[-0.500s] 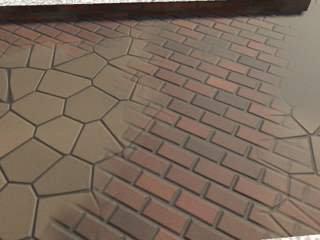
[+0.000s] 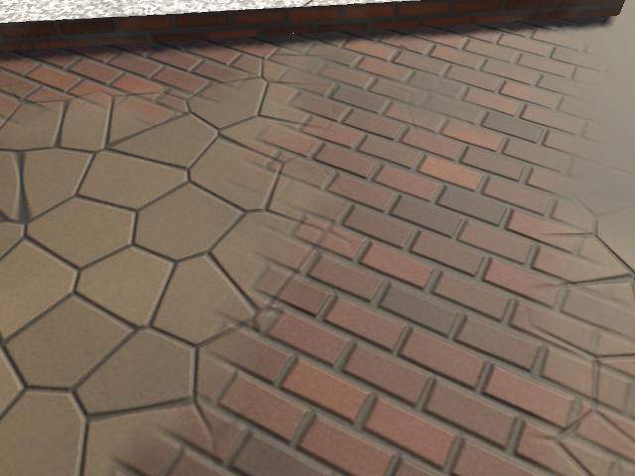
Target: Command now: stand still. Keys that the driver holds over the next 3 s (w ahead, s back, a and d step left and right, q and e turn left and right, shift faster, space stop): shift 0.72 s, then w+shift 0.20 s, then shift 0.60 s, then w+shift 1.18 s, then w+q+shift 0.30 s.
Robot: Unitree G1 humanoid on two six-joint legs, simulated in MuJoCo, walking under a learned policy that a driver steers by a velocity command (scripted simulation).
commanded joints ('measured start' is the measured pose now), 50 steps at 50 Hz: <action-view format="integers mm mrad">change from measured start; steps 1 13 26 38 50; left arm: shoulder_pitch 32 16 39 112 104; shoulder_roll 88 79 67 78 75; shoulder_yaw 14 16 12 17 43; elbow -13 20 47 68 -2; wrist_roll -2 0 1 -16 -30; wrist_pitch -2 7 6 3 -99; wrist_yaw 6 11 12 14 -42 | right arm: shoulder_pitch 75 75 103 177 169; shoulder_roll -91 -82 -72 -116 -200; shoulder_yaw -16 -10 -1 -15 -43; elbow -8 18 40 53 -27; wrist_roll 0 -2 -2 16 28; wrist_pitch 0 7 6 12 -48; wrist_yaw -2 -6 -7 -12 10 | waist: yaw -2 1 2 -10 44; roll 7 9 4 50 93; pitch -27 2 29 24 58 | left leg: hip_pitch -71 -72 -93 -106 -187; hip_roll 41 34 29 32 161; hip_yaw -35 -29 -24 -58 -133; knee -92 -119 -143 -160 -169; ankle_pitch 273 218 121 -411 -65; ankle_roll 24 20 21 81 150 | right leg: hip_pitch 117 126 111 30 111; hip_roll -29 -27 -23 41 56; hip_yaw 33 33 30 -36 -152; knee -34 -52 -70 16 56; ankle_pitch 235 195 121 -399 -17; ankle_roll -41 -30 -23 -41 -17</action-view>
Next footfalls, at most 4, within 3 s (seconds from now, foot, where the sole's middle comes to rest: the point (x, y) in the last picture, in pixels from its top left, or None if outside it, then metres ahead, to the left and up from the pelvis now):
1.04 right None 0.15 -0.17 -0.77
1.40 left None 0.28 0.05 -0.77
2.18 left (274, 405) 0.71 0.14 -0.89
2.60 right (350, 256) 1.18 -0.06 -0.89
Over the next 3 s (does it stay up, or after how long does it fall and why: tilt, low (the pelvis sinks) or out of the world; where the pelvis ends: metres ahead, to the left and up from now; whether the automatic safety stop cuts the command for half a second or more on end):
stays up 1.29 0.03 -0.13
